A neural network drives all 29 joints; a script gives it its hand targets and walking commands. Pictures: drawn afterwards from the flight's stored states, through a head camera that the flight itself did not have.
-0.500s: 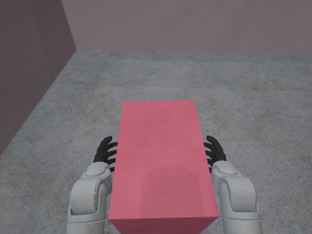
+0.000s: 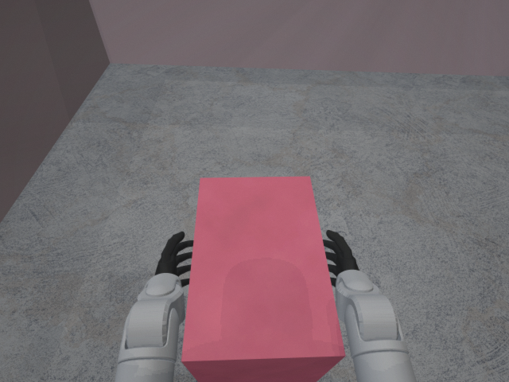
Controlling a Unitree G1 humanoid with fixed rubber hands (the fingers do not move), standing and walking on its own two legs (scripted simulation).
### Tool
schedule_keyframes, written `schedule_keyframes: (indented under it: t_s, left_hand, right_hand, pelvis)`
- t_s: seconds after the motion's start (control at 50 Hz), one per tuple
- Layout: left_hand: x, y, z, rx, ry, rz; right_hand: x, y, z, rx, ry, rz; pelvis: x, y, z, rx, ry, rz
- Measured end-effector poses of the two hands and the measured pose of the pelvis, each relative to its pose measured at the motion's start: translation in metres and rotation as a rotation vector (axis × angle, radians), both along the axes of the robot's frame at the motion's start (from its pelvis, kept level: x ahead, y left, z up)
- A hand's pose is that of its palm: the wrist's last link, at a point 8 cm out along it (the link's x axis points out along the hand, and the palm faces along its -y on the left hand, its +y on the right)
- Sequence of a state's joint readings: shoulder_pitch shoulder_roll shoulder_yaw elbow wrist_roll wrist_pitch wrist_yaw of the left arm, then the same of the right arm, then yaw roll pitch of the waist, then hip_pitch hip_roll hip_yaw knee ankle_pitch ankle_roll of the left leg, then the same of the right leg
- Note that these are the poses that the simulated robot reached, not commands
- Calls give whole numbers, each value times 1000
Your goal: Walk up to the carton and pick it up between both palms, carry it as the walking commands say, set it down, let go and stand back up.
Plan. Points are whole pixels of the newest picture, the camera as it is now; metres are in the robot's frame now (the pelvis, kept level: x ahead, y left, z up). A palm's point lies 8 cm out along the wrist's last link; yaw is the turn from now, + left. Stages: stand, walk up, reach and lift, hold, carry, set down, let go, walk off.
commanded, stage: hold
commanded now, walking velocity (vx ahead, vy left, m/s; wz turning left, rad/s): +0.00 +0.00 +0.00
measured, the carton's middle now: (256, 287) +0.28 +0.01 -0.05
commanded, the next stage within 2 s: set down in 0.22 s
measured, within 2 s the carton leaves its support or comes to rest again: neither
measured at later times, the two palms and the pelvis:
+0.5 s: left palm (157, 281) +0.25 +0.17 +0.02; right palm (336, 281) +0.27 -0.11 +0.02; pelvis -0.04 +0.01 -0.01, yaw -1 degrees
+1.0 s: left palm (175, 290) +0.28 +0.16 -0.07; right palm (327, 288) +0.29 -0.12 -0.07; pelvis -0.05 +0.01 -0.03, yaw -4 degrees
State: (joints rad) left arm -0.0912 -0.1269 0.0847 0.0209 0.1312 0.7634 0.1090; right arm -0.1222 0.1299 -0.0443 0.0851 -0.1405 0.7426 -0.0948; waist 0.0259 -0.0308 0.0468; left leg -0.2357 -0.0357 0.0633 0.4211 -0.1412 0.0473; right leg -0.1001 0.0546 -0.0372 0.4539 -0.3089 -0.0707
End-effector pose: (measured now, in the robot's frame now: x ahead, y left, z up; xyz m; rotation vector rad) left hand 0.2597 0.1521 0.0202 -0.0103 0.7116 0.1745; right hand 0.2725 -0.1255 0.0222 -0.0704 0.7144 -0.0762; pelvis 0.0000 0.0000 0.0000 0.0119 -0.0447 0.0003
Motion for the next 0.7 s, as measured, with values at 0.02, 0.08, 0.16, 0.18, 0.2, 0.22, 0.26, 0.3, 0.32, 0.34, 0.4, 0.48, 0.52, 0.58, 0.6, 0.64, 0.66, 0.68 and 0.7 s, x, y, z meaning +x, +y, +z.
schedule_keyframes:
  t_s: [0.02, 0.08, 0.16, 0.18, 0.2, 0.22, 0.26, 0.3, 0.32, 0.34, 0.4, 0.48, 0.52, 0.58, 0.6, 0.64, 0.66, 0.68, 0.7]
  left_hand:
    - [-3, -2, 0, -1, -11, -5]
    - [-7, -7, 6, -4, -44, -24]
    - [-7, -10, 10, -2, -65, -45]
    - [-7, -10, 11, -2, -66, -47]
    - [-7, -10, 11, -3, -66, -46]
    - [-7, -10, 11, -4, -66, -43]
    - [-10, -3, 10, 2, -60, -27]
    - [-16, 7, 8, -2, -50, 6]
    - [-19, 11, 6, -5, -46, 22]
    - [-21, 14, 5, -8, -44, 34]
    - [-19, 19, 3, -19, -44, 50]
    - [-8, 16, 4, -52, -50, 51]
    - [-2, 13, 3, -60, -47, 41]
    - [7, 8, -2, -57, -36, 17]
    - [9, 6, -4, -55, -33, 10]
    - [13, 4, -9, -52, -27, 2]
    - [15, 3, -11, -52, -25, 1]
    - [16, 3, -14, -51, -24, 1]
    - [17, 3, -18, -51, -22, 2]
  right_hand:
    - [-4, -2, 1, -1, -11, -5]
    - [-15, -7, 6, -3, -45, -26]
    - [-22, -11, 10, -10, -66, -43]
    - [-22, -11, 10, -11, -67, -44]
    - [-22, -10, 10, -11, -67, -43]
    - [-22, -10, 11, -9, -67, -42]
    - [-20, -4, 9, -8, -59, -21]
    - [-17, 7, 6, -13, -49, 16]
    - [-15, 11, 5, -15, -46, 32]
    - [-13, 15, 4, -16, -44, 45]
    - [-9, 20, 2, -5, -42, 50]
    - [-7, 16, -1, 29, -44, 5]
    - [-6, 13, -4, 42, -41, -18]
    - [-4, 7, -9, 45, -31, -38]
    - [-2, 5, -10, 44, -28, -41]
    - [1, 2, -14, 38, -23, -42]
    - [2, 2, -16, 35, -21, -41]
    - [4, 2, -18, 32, -20, -38]
    - [6, 2, -20, 29, -18, -35]
  pelvis:
    - [0, 0, 1, 0, -4, -6]
    - [-3, 1, 1, 0, -22, -19]
    - [-11, 2, 0, 0, -58, -33]
    - [-14, 3, -1, 0, -66, -35]
    - [-17, 3, -1, 1, -73, -36]
    - [-20, 3, -2, 1, -80, -36]
    - [-24, 3, -3, 2, -82, -48]
    - [-27, 2, -4, 0, -85, -43]
    - [-29, 2, -4, -2, -87, -34]
    - [-31, 3, -5, -4, -88, -25]
    - [-36, 4, -7, -8, -92, -4]
    - [-41, 7, -10, -8, -96, -15]
    - [-43, 9, -12, -7, -100, -32]
    - [-44, 12, -15, -6, -105, -60]
    - [-44, 13, -15, -5, -103, -66]
    - [-44, 14, -16, -4, -94, -75]
    - [-44, 15, -16, -4, -86, -78]
    - [-44, 15, -17, -3, -77, -81]
    - [-43, 15, -17, -3, -67, -83]
